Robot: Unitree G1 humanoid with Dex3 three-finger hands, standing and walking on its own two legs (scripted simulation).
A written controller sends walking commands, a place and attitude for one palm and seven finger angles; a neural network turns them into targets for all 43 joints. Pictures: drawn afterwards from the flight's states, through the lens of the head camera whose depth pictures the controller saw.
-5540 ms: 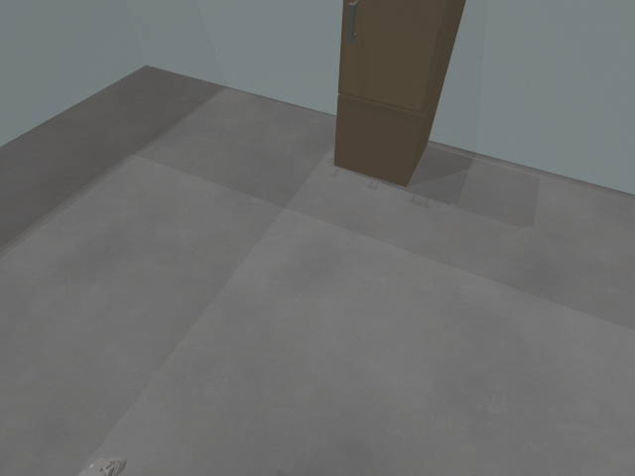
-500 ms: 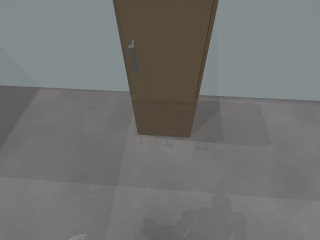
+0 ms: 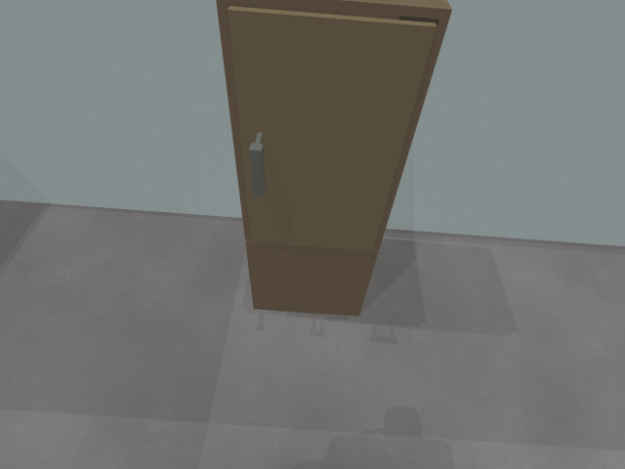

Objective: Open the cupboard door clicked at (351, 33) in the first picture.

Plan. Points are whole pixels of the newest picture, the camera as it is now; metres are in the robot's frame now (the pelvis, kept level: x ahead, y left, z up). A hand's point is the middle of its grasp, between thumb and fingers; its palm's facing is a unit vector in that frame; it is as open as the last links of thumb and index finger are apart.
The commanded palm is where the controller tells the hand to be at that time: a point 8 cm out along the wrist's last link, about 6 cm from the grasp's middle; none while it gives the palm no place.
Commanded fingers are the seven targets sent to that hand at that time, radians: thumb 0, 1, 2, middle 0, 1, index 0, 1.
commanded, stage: take the last steps up to it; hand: left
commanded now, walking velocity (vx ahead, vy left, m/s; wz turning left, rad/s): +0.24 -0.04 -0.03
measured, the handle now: (259, 165) +0.71 +0.15 -0.05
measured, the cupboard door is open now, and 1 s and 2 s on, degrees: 0 0 0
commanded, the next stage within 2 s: come to a stop and stand still in 0.24 s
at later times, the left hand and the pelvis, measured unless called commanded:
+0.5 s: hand (228, 432) +0.21 +0.14 -0.17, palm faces +0.07 -0.97 -0.23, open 7.1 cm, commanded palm none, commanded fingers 0.00 0.90 0.90 -0.20 -0.30 -0.20 -0.30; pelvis +0.15 -0.05 +0.00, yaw +1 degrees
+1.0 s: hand (223, 442) +0.19 +0.14 -0.18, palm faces +0.06 -0.96 -0.28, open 7.4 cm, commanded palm none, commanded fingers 0.00 0.90 0.90 -0.20 -0.30 -0.20 -0.30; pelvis +0.15 -0.06 -0.03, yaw +2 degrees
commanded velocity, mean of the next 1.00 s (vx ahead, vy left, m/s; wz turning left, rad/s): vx -0.04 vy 0.00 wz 0.00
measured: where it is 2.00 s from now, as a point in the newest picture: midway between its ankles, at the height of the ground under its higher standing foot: outside the picture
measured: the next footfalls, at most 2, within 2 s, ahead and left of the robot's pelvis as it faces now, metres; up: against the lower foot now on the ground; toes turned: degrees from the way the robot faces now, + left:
right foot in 0.24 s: +0.20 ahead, -0.16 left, +0.00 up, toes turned -9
left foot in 0.58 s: +0.23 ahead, +0.04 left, +0.00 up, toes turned +4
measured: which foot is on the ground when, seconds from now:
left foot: down 0.00-0.24, up 0.26-0.56, down 0.58-1.00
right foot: up 0.00-0.22, down 0.24-0.60, up 0.62-0.90, down 0.92-1.00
